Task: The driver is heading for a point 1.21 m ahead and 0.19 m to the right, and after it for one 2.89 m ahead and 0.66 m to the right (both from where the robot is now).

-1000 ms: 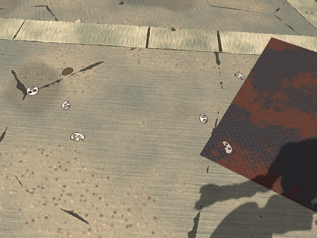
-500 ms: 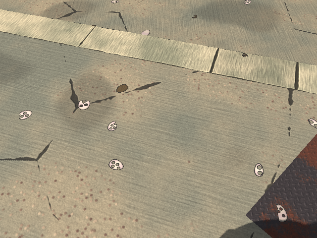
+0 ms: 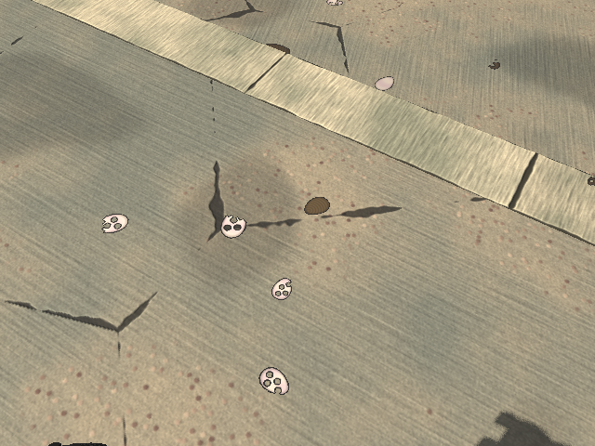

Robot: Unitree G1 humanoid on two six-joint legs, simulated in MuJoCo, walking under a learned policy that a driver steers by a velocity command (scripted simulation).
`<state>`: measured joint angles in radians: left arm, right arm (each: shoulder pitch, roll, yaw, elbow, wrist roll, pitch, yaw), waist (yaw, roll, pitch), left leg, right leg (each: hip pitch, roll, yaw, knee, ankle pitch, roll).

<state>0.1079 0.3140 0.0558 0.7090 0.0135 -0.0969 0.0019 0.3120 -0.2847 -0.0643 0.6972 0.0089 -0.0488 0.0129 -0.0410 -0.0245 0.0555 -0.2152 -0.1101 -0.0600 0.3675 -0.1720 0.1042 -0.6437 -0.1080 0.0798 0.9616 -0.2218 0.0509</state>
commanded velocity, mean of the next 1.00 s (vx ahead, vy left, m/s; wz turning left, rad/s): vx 0.50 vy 0.00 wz -0.05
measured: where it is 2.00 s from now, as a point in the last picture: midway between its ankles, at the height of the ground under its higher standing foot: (339, 278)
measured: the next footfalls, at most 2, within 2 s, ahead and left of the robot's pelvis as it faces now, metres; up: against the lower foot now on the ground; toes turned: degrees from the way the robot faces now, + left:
right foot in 0.24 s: +0.32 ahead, -0.15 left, +0.00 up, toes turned +10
left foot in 0.70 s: +0.52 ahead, +0.12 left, +0.00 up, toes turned +0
